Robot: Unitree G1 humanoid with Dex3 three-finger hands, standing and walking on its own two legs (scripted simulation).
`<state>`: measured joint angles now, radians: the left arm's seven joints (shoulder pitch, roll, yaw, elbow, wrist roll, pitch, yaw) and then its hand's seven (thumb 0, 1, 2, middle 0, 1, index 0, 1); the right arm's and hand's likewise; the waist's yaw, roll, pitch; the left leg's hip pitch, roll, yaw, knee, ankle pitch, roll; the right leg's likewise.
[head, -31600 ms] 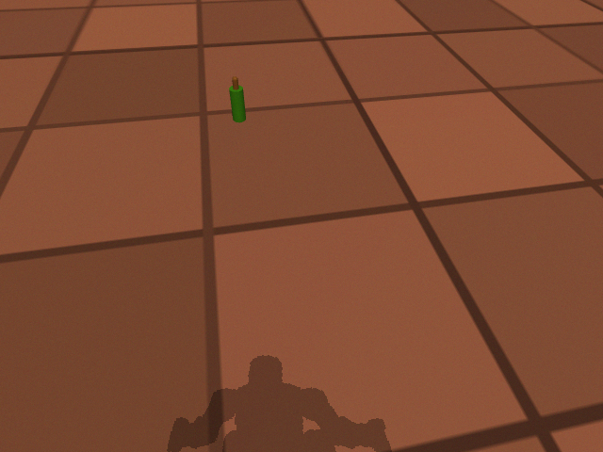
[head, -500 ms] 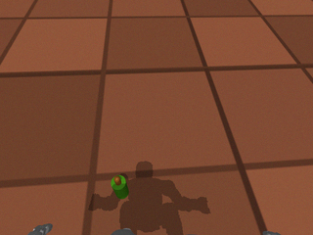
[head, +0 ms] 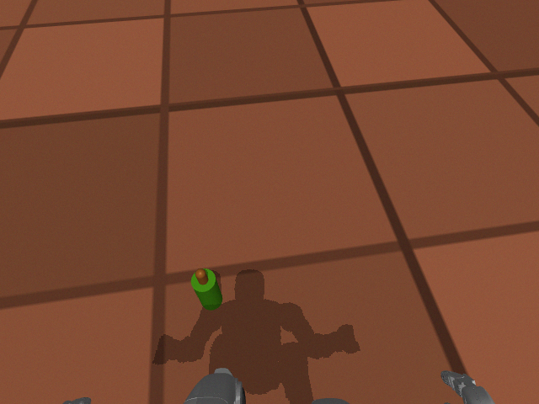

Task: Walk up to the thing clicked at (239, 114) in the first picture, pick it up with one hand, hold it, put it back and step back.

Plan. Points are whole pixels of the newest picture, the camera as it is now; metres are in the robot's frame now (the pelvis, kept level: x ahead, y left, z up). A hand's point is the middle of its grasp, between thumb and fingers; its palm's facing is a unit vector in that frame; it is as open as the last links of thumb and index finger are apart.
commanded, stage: step back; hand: left
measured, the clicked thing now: (206, 287) +0.51 +0.20 -0.62
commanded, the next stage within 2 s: none
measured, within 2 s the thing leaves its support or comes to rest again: neither
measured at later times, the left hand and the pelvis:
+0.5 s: hand out of the picture -0.02 +0.28 -0.14, palm faces +0.03 -0.93 -0.37, open 7.4 cm; pelvis -0.13 +0.01 +0.01, yaw +2 degrees
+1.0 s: hand out of the picture -0.19 +0.27 -0.14, palm faces +0.05 -0.91 -0.40, open 7.4 cm; pelvis -0.30 -0.01 +0.00, yaw +4 degrees
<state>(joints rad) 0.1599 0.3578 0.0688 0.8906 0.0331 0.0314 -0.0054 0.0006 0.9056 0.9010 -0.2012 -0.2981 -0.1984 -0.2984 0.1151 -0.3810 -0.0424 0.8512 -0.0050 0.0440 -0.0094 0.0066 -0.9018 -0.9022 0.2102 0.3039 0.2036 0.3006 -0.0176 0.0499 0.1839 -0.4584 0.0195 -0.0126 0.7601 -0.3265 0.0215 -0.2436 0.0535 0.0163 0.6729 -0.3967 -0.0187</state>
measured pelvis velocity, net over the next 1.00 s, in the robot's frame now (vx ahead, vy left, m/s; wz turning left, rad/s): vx -0.30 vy -0.01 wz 0.06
